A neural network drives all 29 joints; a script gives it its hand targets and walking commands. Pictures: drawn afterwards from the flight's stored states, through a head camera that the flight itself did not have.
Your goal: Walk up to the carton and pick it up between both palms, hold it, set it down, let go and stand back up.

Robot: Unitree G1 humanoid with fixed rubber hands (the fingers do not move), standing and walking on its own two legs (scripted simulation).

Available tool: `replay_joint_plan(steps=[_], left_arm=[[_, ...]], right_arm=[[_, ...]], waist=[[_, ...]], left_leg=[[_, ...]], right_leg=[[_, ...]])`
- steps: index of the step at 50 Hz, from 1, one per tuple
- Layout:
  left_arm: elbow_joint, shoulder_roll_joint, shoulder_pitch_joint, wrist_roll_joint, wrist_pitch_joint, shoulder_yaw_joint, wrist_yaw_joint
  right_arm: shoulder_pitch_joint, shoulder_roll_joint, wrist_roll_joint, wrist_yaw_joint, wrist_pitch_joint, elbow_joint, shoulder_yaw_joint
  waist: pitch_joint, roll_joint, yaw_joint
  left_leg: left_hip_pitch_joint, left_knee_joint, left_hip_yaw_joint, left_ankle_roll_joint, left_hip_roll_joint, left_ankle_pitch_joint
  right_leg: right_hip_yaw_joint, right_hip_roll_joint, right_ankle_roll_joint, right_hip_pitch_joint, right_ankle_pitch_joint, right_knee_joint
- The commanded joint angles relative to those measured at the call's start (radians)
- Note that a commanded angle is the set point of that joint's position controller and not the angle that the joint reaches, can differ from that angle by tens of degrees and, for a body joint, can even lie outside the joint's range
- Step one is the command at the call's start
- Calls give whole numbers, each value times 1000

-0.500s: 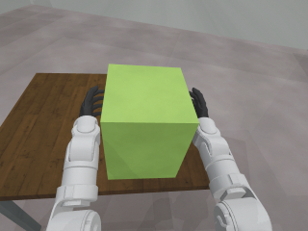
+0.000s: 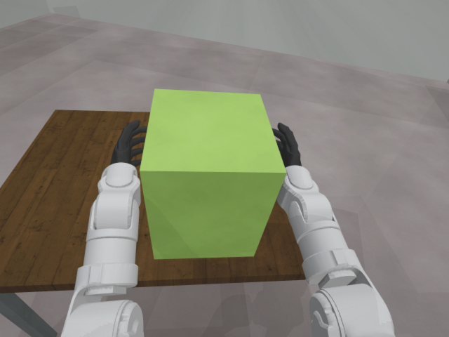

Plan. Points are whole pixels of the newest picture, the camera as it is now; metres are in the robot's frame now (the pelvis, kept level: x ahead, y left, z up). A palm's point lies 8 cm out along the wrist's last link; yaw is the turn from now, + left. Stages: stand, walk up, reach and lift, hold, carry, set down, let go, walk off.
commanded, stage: reach and lift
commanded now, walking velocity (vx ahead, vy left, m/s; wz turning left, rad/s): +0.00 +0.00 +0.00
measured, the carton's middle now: (206, 177) +0.39 +0.02 +0.10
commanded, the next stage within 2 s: hold in 0.62 s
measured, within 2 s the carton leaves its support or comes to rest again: neither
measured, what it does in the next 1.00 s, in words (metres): stands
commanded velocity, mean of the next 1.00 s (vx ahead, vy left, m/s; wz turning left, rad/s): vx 0.00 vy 0.00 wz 0.00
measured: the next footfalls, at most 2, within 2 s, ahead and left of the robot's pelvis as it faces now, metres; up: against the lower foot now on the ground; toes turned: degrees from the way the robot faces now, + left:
none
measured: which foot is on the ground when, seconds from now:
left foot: down 0.00-1.00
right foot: down 0.00-1.00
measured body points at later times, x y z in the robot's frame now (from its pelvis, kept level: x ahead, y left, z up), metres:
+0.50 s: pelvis +0.01 +0.00 +0.00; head -0.03 +0.02 +0.45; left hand +0.37 +0.16 +0.16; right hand +0.38 -0.14 +0.16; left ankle +0.07 +0.13 -0.75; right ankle -0.02 -0.12 -0.75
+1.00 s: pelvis +0.00 +0.00 +0.00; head -0.05 +0.02 +0.45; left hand +0.37 +0.16 +0.18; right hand +0.37 -0.14 +0.17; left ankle +0.07 +0.13 -0.75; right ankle -0.02 -0.12 -0.75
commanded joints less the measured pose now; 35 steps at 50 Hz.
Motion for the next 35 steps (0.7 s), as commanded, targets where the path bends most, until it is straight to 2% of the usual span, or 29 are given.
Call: replay_joint_plan(steps=[1, 18, 35], left_arm=[[-214, -605, -756, -151, -69, -541, -170], [-346, -595, -698, -182, -10, -598, -152], [-360, -557, -715, -180, 36, -573, -181]], right_arm=[[-792, 565, 81, 97, -96, -375, 412], [-764, 538, 153, 80, -41, -504, 487], [-767, 556, 159, 64, 18, -519, 486]], waist=[[-479, 92, -18], [-489, 102, -15], [-429, 74, -16]], left_leg=[[391, 38, -17, -20, -61, 145], [420, 62, -26, -32, -54, 220], [374, 38, -10, -11, -63, 119]], right_leg=[[-18, 58, 56, -126, 231, -60], [-14, 76, 48, -118, 254, -55], [1, 60, 60, -117, 208, -66]])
